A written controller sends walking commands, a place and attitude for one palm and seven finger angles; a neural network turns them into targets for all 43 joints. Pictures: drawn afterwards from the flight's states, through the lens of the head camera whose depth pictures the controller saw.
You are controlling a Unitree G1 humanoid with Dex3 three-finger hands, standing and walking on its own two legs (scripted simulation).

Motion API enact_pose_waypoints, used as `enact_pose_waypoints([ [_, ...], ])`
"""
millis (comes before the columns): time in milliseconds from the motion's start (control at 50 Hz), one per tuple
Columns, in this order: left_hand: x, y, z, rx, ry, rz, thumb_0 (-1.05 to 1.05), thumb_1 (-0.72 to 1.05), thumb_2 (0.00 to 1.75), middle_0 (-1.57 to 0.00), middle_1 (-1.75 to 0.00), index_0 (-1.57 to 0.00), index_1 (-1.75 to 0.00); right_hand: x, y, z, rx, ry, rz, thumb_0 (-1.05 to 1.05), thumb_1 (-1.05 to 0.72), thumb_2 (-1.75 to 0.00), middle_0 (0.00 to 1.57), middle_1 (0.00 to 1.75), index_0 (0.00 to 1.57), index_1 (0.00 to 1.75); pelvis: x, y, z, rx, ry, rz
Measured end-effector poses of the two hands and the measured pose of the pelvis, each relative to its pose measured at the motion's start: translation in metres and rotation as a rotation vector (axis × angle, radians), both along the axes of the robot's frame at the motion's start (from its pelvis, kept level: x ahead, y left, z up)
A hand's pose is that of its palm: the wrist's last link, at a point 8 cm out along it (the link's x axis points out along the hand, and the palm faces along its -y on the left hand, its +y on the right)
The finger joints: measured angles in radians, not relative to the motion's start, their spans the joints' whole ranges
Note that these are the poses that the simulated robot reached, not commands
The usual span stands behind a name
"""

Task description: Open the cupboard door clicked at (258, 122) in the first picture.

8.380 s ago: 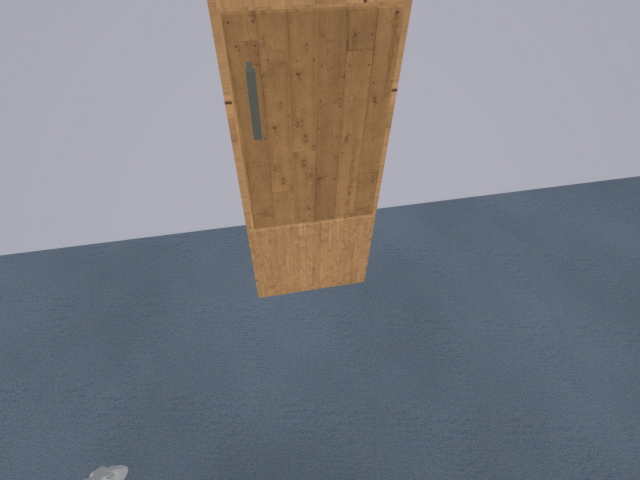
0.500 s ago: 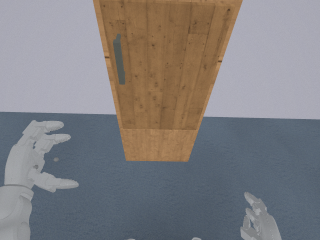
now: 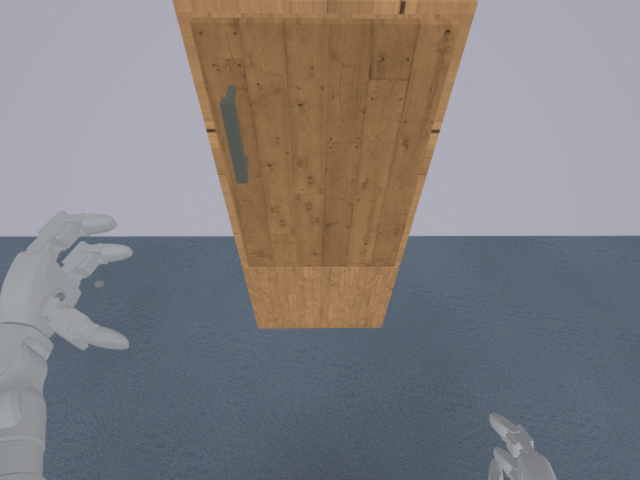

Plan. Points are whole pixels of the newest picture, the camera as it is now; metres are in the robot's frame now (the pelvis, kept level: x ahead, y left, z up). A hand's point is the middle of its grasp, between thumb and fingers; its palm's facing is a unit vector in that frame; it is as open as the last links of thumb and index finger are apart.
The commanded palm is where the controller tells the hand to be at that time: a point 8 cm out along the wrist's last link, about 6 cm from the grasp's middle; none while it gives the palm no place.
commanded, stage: raise the hand with hooked fingers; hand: left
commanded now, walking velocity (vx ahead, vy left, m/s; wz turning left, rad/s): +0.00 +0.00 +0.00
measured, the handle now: (237, 136) +0.61 +0.19 +0.07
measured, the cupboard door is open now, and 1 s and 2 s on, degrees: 0 0 0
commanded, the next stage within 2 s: move the hooked fingers beside the handle in 0.36 s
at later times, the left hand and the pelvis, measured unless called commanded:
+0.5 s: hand (117, 297) +0.29 +0.25 +0.09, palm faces +0.12 -0.99 -0.04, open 14.0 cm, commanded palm +0.26 +0.30 +0.09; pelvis -0.01 -0.02 +0.00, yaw +0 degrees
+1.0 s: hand (140, 240) +0.37 +0.26 +0.09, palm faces +0.09 -1.00 -0.01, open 14.0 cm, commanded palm +0.34 +0.30 +0.08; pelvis -0.01 -0.01 -0.01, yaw -1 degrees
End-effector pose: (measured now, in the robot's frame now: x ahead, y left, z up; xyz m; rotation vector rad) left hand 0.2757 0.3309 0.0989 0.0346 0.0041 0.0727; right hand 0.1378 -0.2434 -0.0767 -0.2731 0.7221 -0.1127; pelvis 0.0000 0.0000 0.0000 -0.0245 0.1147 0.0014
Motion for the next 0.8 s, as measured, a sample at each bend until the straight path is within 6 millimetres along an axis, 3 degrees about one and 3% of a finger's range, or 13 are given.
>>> enact_pose_waypoints([
  [180, -0.008, -0.014, -0.006, 0.0, -0.022, 0.045, -0.01, -0.5, 0.3, -0.3, -1.2, -0.31, -1.2, -0.006, -0.016, 0.003, -0.014, 0.003, -0.013, 0.02, -0.9, -0.9, 0.2, 0.3, 0.21, 0.3, -0.003, -0.01, 0.001, 0.01, -0.006, -0.009],
  [540, -0.016, -0.027, -0.002, 0.003, -0.025, 0.05, -0.01, -0.5, 0.3, -0.3, -1.2, -0.31, -1.2, 0.004, -0.019, 0.0, 0.017, -0.038, 0.004, 0.02, -0.9, -0.9, 0.2, 0.3, 0.21, 0.3, -0.01, -0.024, 0.0, 0.018, -0.021, 0.0],
  [660, 0.001, -0.025, -0.003, -0.008, -0.027, 0.05, -0.01, -0.51, 0.3, -0.3, -1.2, -0.31, -1.2, -0.001, -0.024, -0.004, -0.002, -0.011, 0.0, 0.02, -0.9, -0.9, 0.2, 0.3, 0.21, 0.3, -0.013, -0.025, -0.002, 0.017, -0.015, 0.006],
  [800, 0.036, -0.028, -0.004, -0.019, -0.014, 0.009, -0.01, -0.51, 0.3, -0.3, -1.2, -0.31, -1.2, -0.019, -0.03, -0.009, -0.021, 0.043, -0.038, 0.02, -0.9, -0.9, 0.2, 0.3, 0.21, 0.3, -0.015, -0.022, -0.004, 0.017, 0.009, -0.003],
])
